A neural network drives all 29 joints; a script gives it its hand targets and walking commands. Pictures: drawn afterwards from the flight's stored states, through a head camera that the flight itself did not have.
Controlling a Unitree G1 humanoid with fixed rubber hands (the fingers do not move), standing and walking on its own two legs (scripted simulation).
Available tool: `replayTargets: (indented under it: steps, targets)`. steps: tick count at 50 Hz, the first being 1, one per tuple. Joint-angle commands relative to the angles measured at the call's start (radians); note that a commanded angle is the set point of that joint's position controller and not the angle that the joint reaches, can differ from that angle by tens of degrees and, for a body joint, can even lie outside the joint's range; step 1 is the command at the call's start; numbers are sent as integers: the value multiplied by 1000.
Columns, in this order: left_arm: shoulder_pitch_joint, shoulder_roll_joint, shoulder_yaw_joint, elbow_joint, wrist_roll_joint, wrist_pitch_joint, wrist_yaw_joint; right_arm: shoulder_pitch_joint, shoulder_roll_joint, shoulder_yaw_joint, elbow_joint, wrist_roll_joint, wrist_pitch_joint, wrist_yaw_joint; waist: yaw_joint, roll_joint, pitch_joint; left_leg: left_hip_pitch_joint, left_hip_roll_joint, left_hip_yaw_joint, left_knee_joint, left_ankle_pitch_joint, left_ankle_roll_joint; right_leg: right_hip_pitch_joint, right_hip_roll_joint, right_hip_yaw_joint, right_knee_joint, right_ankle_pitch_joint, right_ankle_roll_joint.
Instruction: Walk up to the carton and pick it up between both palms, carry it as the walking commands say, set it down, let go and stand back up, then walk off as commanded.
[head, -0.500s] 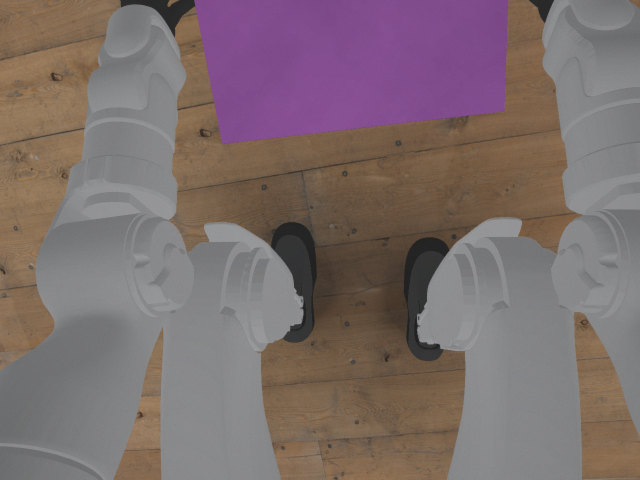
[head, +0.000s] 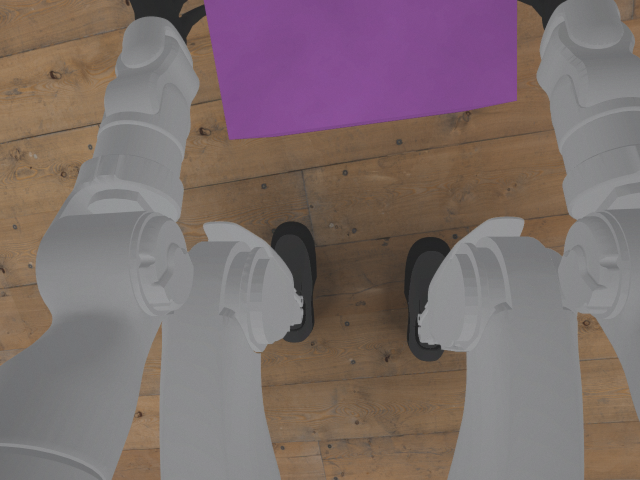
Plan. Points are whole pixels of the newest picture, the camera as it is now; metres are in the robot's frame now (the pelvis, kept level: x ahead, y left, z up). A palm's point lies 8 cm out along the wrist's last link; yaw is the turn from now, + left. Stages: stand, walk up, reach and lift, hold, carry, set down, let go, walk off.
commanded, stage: set down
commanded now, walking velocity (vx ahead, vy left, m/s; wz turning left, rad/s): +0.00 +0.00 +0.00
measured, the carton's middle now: (358, 43) +0.51 +0.00 -0.28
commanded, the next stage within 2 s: let go in 1.82 s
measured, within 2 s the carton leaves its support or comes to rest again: neither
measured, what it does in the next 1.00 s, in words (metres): rises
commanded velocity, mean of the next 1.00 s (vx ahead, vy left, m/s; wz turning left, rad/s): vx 0.00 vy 0.00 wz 0.00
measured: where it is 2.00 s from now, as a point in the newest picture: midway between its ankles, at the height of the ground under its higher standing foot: (360, 310)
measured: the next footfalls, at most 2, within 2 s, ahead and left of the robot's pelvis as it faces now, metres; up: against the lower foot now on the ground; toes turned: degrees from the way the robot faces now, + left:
none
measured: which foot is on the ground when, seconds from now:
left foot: down 0.00-1.00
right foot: down 0.00-1.00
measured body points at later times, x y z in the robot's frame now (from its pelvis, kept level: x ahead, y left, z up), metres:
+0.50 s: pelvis +0.00 +0.00 -0.01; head +0.36 -0.03 +0.24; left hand +0.53 +0.21 -0.18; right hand +0.53 -0.22 -0.20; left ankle +0.13 +0.12 -0.35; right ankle +0.10 -0.10 -0.35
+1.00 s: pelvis -0.02 +0.00 +0.06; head +0.33 -0.02 +0.32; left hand +0.55 +0.21 -0.05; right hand +0.55 -0.23 -0.07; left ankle +0.13 +0.12 -0.35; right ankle +0.10 -0.10 -0.35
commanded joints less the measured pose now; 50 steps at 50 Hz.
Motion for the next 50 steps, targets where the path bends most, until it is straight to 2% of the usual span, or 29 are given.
replayTargets:
  steps: [1,6,8,9,10,11,12,17,19,21,22,25,26,27,29,30,32,33,35,37,40,41,42,43,44,45,46,47,50]
  targets:
    - [-164,95,-132,-56,-44,-54,22,-325,-261,52,-60,118,-57,-27,-64,-59,-1065,543,-42,-47,-49,352,-35,377,24,98,-152,368,42]
    - [-157,143,-119,-17,-37,-49,19,-325,-263,79,-45,143,-45,-18,-36,-91,-1032,501,-32,-43,-44,325,-24,375,21,106,-155,352,47]
    - [-162,147,-119,-28,-58,-46,13,-324,-271,89,-42,153,-46,-15,-46,-100,-1053,487,-27,-34,-40,292,-27,428,12,107,-159,344,44]
    - [-159,181,-100,-34,-40,-48,15,-319,-279,80,-36,149,-40,-14,-29,-116,-1048,475,-24,-40,-39,285,-24,410,13,112,-151,336,48]
    - [-166,176,-109,-34,-48,-47,14,-325,-293,73,-56,152,-41,-13,-45,-105,-1050,496,-23,-43,-36,311,-23,391,16,109,-154,346,47]
    - [-170,181,-114,-37,-55,-48,13,-345,-285,80,-75,166,-42,-11,-25,-88,-1060,493,-24,-37,-37,309,-21,416,15,115,-154,348,43]
    - [-173,177,-121,-58,-57,-47,13,-335,-302,70,-63,154,-44,-9,-52,-99,-1067,503,-29,-42,-40,314,-27,406,17,100,-144,358,44]
    - [-170,179,-123,-67,-76,-39,2,-327,-320,65,-74,158,-38,1,-57,-85,-1076,518,-19,-41,-36,308,-29,411,10,98,-140,348,37]
    - [-178,199,-119,-73,-86,-43,4,-352,-335,68,-123,159,-41,-4,-45,-120,-1128,517,-22,-36,-29,315,-27,469,7,95,-140,362,38]
    - [-182,221,-115,-118,-89,-38,10,-372,-339,73,-203,177,-33,-6,-28,-107,-1241,579,-19,-30,-29,353,-26,521,10,98,-146,403,44]
    - [-194,230,-128,-196,-98,-36,15,-355,-331,59,-222,172,-29,-8,-46,-121,-1311,619,-26,-33,-55,362,-25,553,15,82,-143,415,40]
    - [-197,233,-133,-338,-114,-18,28,-372,-370,58,-378,194,-13,-19,-34,-117,-1605,746,-41,-8,-59,438,-29,706,24,62,-146,502,40]
    - [-194,233,-154,-350,-130,-3,32,-354,-381,53,-382,196,0,-22,-51,-110,-1664,780,-43,-5,-75,420,-28,739,26,56,-161,489,38]
    - [-180,227,-158,-316,-123,15,36,-319,-376,53,-291,192,21,-20,-52,-98,-1614,753,-44,6,-98,348,-31,723,23,49,-173,424,36]
    - [-202,242,-154,-381,-121,42,44,-350,-371,59,-369,209,44,-15,-27,-104,-1674,785,-42,14,-121,304,-25,751,25,49,-204,371,34]
    - [-186,234,-175,-359,-134,62,44,-353,-398,45,-385,200,56,-13,-50,-106,-1677,782,-42,9,-139,266,-24,754,23,35,-208,351,34]
    - [-197,245,-159,-436,-129,92,53,-379,-418,41,-467,201,80,-13,-44,-121,-1749,805,-45,22,-161,249,-21,817,33,38,-236,339,28]
    - [-198,275,-132,-525,-120,101,62,-377,-426,54,-533,216,97,-17,-9,-140,-1841,846,-55,40,-161,275,-17,900,35,46,-244,368,30]
    - [-212,286,-151,-495,-137,147,70,-378,-455,48,-514,215,140,-19,-33,-143,-1848,868,-54,41,-185,219,-14,909,42,36,-266,322,27]
    - [-224,283,-135,-613,-122,162,69,-372,-426,48,-560,220,162,-12,-6,-131,-1851,898,-55,47,-210,237,-13,935,43,45,-292,331,22]
    - [-182,271,-124,-539,-109,203,64,-348,-459,25,-499,203,194,1,-21,-145,-1773,866,-56,51,-253,187,-12,904,49,33,-324,284,25]
    - [-180,284,-105,-538,-91,210,66,-353,-441,24,-519,199,203,4,9,-141,-1790,906,-55,44,-273,194,-9,902,50,42,-346,273,26]
    - [-177,270,-113,-592,-103,221,67,-353,-463,21,-574,199,210,5,-21,-153,-1860,937,-61,45,-279,218,-14,964,52,42,-361,307,25]
    - [-178,277,-114,-622,-102,225,66,-359,-456,24,-607,208,216,9,-4,-140,-1881,964,-61,42,-296,234,-7,965,58,40,-366,322,23]
    - [-185,295,-94,-581,-83,237,70,-338,-462,14,-506,197,229,13,-3,-134,-1850,957,-63,48,-305,207,-14,928,58,39,-387,286,25]
    - [-174,279,-100,-601,-87,243,64,-332,-454,17,-534,200,231,17,-11,-134,-1845,957,-65,49,-316,219,-12,948,60,39,-404,310,23]
    - [-156,279,-83,-622,-78,244,62,-328,-437,22,-567,196,235,20,11,-154,-1862,951,-68,48,-326,245,-8,986,63,50,-413,343,27]
    - [-141,262,-95,-609,-86,248,56,-319,-440,15,-565,179,237,21,-11,-168,-1875,955,-72,45,-348,240,-7,1002,67,45,-431,340,28]
    - [-129,282,-67,-656,-81,266,53,-339,-476,-10,-658,169,250,23,-2,-161,-1983,1000,-80,49,-381,281,-9,1083,74,60,-475,398,25]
